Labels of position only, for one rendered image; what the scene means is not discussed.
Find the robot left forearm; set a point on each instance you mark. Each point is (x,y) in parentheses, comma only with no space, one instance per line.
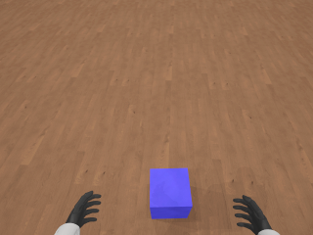
(68,229)

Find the robot right hand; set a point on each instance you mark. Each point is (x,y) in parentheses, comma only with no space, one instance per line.
(255,215)

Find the carton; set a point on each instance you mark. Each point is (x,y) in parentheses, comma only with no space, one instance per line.
(170,193)

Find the robot left hand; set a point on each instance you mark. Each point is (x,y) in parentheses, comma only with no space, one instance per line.
(79,211)

